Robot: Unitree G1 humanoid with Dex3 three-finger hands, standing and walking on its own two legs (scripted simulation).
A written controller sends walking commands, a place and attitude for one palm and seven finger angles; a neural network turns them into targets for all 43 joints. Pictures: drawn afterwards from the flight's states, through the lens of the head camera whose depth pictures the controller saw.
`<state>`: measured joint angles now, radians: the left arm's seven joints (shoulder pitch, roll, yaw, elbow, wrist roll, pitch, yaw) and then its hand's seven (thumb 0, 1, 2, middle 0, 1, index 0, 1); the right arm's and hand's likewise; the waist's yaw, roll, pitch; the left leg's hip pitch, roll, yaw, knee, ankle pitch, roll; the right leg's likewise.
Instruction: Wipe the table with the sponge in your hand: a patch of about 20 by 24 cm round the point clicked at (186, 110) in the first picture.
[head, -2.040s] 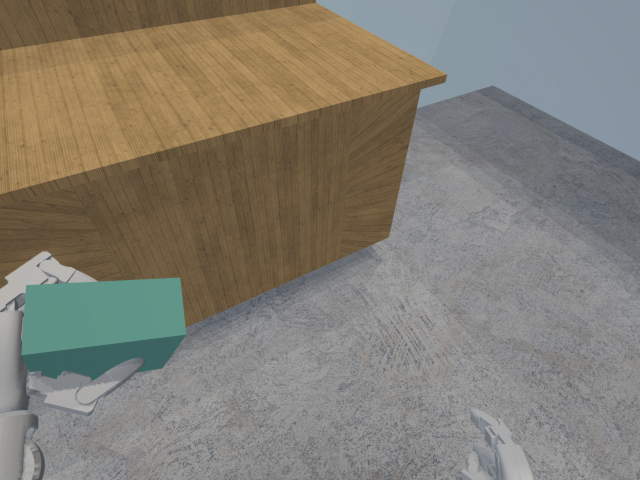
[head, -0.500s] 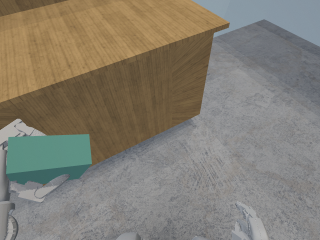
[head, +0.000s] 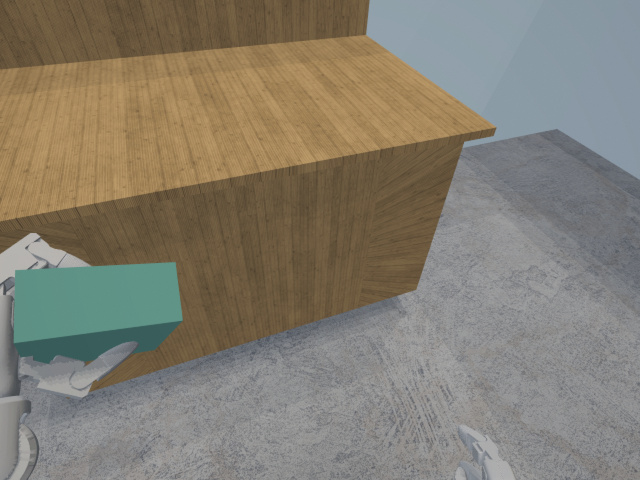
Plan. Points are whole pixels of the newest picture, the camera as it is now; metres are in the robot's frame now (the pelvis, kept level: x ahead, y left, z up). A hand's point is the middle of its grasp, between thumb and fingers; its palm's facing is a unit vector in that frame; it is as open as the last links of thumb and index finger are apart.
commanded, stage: take the last steps up to it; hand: left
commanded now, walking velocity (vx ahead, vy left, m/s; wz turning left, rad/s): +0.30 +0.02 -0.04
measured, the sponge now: (121, 315) +0.22 +0.21 +0.17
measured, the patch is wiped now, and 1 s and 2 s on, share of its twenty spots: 0.00 0.00 0.00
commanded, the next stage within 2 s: come to a stop and stand still in 1.60 s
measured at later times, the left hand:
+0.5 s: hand (163, 249) +0.30 +0.19 +0.18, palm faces +0.40 -0.80 -0.45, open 9.6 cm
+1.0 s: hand (217, 201) +0.41 +0.17 +0.16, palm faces +0.43 -0.77 -0.47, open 9.6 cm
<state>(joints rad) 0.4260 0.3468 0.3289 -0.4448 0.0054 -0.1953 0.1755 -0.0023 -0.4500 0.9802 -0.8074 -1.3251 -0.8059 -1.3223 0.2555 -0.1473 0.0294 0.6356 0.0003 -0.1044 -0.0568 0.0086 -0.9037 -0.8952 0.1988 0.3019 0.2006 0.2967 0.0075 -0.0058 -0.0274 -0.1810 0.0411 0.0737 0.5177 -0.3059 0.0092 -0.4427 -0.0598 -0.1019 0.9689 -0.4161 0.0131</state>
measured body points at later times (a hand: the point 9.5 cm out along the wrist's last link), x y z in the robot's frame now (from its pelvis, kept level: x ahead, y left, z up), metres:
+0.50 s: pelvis +0.09 -0.04 +0.00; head +0.12 -0.04 +0.45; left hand +0.27 +0.23 +0.21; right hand +0.23 -0.31 -0.09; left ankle +0.13 +0.09 -0.72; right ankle +0.07 -0.13 -0.74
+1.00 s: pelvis +0.20 -0.08 -0.01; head +0.22 -0.11 +0.44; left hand +0.38 +0.21 +0.19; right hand +0.36 -0.29 -0.13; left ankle +0.15 +0.06 -0.65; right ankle +0.22 -0.15 -0.74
